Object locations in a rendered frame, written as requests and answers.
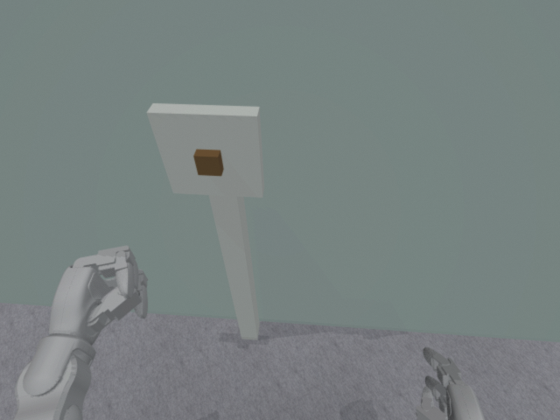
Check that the panel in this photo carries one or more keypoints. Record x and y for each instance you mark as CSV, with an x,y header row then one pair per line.
x,y
180,129

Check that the button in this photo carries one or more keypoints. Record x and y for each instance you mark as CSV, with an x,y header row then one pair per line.
x,y
208,162

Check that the robot left hand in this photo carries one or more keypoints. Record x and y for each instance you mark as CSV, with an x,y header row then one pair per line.
x,y
84,303

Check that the left robot forearm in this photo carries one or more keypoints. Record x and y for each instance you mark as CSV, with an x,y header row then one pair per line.
x,y
53,385

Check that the robot right hand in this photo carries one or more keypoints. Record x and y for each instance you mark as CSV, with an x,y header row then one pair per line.
x,y
456,402

